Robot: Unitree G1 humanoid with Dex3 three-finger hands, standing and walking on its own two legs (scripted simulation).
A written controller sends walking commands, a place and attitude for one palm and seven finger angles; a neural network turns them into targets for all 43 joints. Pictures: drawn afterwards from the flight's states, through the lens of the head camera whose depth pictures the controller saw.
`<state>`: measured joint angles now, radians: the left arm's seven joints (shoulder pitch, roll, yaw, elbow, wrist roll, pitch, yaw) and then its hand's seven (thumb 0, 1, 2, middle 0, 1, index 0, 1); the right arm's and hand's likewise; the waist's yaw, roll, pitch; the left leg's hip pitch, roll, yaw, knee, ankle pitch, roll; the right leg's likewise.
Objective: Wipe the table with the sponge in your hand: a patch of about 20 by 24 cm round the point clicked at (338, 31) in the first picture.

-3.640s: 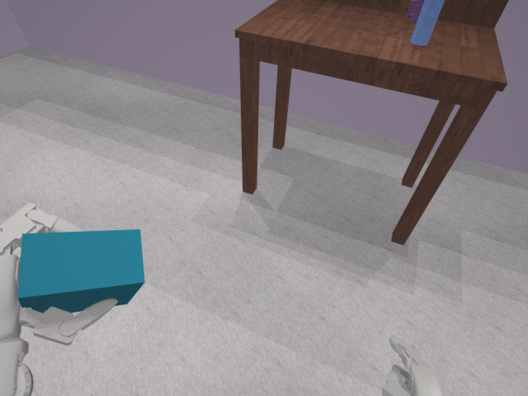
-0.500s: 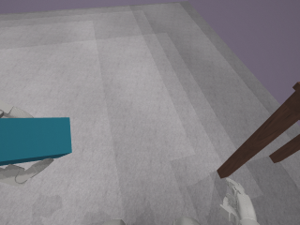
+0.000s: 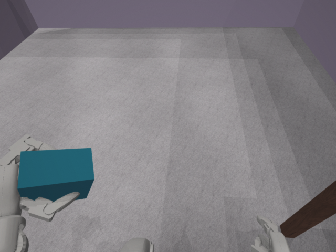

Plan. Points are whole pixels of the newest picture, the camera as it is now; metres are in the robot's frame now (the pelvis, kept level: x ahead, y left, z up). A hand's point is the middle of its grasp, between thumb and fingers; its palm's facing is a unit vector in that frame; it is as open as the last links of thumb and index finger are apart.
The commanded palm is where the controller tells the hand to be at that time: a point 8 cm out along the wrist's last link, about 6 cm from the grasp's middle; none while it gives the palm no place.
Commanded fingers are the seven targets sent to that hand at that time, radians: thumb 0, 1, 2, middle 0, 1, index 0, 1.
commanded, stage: walk to a spot facing it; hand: left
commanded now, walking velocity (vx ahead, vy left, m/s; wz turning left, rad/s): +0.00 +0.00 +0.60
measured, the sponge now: (68, 177) +0.23 +0.20 +0.13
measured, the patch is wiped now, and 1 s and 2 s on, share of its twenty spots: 0.00 0.00 0.00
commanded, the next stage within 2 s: turn to face it in 1.34 s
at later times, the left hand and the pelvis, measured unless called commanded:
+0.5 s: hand out of the picture +0.07 +0.29 +0.18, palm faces +0.64 -0.67 -0.38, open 10.4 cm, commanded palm +0.03 +0.32 +0.17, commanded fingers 0.00 0.10 1.30 -1.20 -1.60 -1.20 -1.60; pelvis -0.05 +0.01 +0.00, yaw +16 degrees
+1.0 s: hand out of the picture +0.09 +0.32 +0.18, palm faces +0.73 -0.53 -0.44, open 10.5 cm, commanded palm +0.03 +0.34 +0.17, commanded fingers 0.00 0.10 1.30 -1.20 -1.60 -1.20 -1.60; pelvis +0.01 +0.02 +0.00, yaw +27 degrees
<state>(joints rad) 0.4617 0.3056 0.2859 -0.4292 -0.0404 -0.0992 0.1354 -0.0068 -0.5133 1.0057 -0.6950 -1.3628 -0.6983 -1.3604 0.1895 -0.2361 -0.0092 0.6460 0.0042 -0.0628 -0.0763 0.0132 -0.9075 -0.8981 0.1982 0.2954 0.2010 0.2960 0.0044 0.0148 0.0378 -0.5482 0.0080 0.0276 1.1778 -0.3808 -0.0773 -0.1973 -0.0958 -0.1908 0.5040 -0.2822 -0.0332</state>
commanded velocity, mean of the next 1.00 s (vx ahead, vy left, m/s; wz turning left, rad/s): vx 0.33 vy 0.00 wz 0.40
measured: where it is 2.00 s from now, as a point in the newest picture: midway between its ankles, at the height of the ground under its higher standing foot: outside the picture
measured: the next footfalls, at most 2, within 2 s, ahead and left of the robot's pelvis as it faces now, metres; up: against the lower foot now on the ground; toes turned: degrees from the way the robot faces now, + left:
left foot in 0.22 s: -0.04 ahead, +0.15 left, +0.00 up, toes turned +15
right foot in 0.60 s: +0.06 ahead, -0.09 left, +0.00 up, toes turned +10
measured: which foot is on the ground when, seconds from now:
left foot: up 0.00-0.20, down 0.22-0.60, up 0.62-1.00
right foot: down 0.00-0.22, up 0.24-0.58, down 0.60-1.00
